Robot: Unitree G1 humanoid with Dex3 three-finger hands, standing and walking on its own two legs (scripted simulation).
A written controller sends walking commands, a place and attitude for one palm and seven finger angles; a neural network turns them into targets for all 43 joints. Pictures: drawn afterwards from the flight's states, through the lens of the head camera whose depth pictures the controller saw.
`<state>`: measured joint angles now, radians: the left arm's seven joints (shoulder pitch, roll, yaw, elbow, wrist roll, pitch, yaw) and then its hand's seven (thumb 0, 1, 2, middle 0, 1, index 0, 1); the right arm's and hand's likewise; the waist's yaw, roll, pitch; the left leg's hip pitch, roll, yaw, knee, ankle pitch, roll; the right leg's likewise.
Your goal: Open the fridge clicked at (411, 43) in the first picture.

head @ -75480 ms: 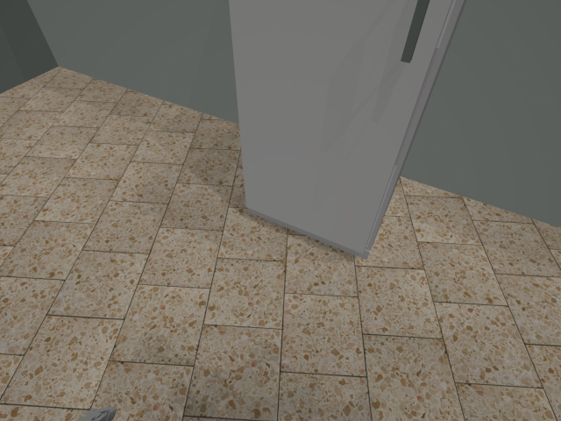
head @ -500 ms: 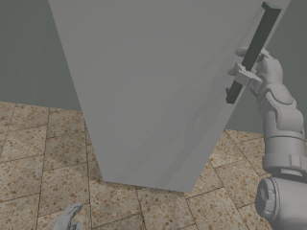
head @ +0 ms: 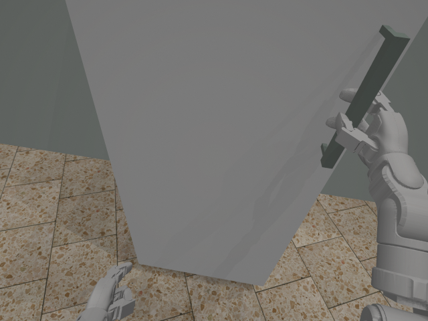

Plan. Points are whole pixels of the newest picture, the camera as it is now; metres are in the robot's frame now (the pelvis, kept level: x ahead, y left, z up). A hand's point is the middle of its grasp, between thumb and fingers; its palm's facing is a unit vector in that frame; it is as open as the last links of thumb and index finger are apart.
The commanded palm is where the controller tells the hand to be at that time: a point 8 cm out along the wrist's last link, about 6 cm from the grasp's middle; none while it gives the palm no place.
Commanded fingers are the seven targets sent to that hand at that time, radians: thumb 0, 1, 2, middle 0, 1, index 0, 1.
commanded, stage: pull the door a little, standing still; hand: right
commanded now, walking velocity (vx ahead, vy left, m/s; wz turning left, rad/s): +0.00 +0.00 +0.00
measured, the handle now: (352, 106) +0.43 -0.20 +0.25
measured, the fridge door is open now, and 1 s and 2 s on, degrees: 1 12 44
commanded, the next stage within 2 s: walk backward, drawing the door open in 0.02 s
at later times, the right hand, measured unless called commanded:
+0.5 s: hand (342, 149) +0.35 -0.17 +0.22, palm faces +0.29 +0.91 -0.29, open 6.9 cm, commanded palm +0.30 -0.21 +0.22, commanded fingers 0.00 -0.90 -0.90 0.45 1.40 0.45 1.40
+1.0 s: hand (341, 172) +0.30 -0.15 +0.21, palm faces +0.38 +0.87 -0.30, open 7.2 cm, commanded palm +0.25 -0.19 +0.22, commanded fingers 0.00 -0.90 -0.90 0.45 1.40 0.45 1.40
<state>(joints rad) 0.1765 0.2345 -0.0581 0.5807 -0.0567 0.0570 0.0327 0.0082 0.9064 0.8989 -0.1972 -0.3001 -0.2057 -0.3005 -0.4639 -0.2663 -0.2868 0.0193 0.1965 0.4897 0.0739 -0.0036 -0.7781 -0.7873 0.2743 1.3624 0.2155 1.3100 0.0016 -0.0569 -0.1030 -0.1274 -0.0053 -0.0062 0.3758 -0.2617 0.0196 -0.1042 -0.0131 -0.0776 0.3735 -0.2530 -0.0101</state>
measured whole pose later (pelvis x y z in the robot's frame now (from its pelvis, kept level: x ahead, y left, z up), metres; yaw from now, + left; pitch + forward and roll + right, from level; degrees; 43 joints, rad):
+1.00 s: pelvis +0.03 +0.05 -0.02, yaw -13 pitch +0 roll -1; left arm 0.17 0.17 -0.01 0.57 0.03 -0.06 0.05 0.01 0.91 0.90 -0.19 -0.30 -0.20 -0.30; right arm -0.02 -0.32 -0.14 -0.48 0.01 -0.01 -0.13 -0.19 -0.59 -0.69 0.45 1.40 0.22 1.21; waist 0.06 -0.04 0.08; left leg -0.44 -0.02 0.10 0.80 -0.40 0.01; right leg -0.28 -0.02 0.02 0.55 -0.26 0.03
